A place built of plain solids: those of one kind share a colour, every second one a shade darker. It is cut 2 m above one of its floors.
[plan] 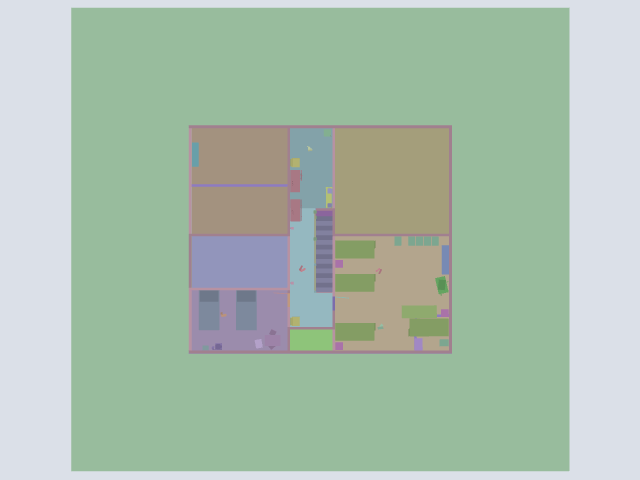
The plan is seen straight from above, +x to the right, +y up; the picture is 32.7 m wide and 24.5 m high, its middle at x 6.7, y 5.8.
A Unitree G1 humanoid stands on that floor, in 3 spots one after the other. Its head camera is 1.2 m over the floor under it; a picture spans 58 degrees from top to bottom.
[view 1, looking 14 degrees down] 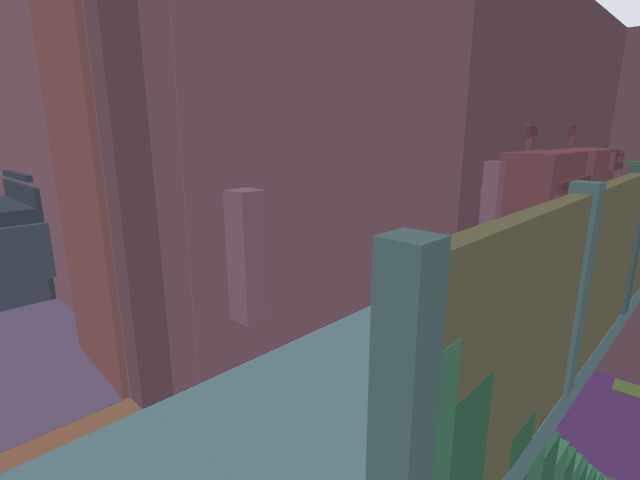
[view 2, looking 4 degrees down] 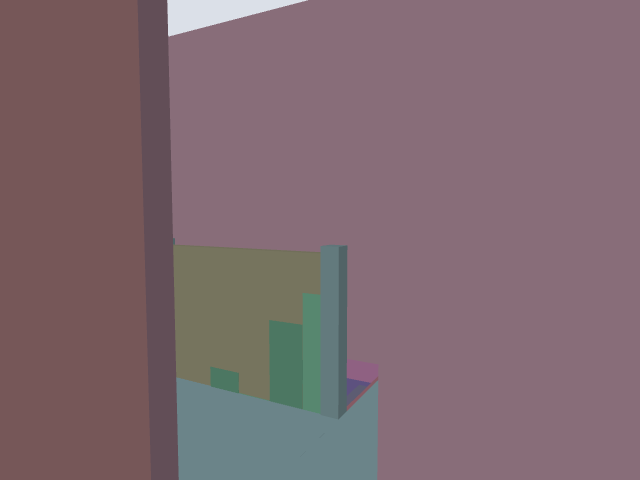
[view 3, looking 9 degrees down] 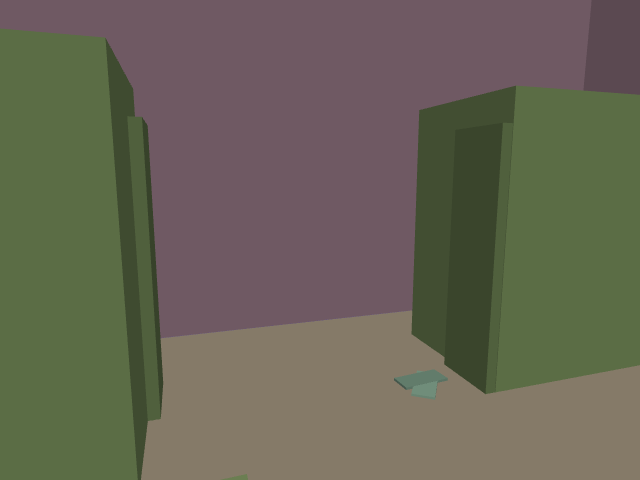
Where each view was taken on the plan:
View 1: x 6.92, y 2.41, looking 134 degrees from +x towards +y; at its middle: wall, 2.59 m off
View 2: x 4.22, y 2.08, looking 28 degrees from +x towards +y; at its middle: wall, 3.54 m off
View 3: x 11.07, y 3.38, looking -108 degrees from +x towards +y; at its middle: wall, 3.42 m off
